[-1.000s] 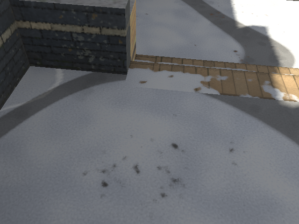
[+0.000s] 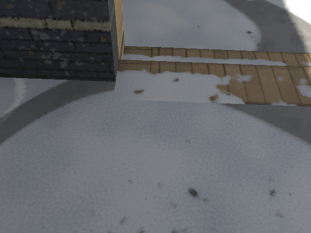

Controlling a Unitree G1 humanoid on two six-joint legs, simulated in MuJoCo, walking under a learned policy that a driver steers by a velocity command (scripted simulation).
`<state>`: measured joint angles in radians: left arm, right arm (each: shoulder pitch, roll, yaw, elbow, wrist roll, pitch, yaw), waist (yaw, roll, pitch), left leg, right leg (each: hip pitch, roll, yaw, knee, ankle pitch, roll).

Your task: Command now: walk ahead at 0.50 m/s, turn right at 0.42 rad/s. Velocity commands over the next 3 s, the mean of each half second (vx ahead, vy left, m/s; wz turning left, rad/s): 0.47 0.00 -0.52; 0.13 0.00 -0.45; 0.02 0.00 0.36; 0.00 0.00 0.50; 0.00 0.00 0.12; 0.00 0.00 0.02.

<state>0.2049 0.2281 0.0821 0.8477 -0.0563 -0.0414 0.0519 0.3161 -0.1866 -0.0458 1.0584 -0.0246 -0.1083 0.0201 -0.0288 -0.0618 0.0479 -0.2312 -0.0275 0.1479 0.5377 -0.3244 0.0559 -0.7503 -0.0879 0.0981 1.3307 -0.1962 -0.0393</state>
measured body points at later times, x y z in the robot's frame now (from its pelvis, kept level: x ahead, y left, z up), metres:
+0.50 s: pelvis +0.28 -0.09 +0.02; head +0.31 -0.11 +0.46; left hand +0.41 +0.15 -0.11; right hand +0.37 -0.39 -0.09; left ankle +0.39 +0.09 -0.65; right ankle +0.27 -0.14 -0.73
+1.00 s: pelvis +0.43 -0.10 +0.01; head +0.47 -0.12 +0.45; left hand +0.71 +0.05 -0.10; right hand +0.42 -0.39 -0.11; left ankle +0.57 -0.06 -0.73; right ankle +0.35 -0.23 -0.69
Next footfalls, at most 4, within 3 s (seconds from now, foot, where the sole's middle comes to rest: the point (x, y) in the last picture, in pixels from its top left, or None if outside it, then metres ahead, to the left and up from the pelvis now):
0.28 right None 0.31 -0.15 -0.77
0.74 left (171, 201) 0.60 -0.08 -0.77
1.10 right None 0.40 -0.25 -0.77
1.44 left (154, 219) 0.52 -0.01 -0.77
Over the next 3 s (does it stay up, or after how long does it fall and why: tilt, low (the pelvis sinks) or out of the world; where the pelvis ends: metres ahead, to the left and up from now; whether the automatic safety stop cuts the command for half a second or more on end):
stays up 0.41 -0.08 0.01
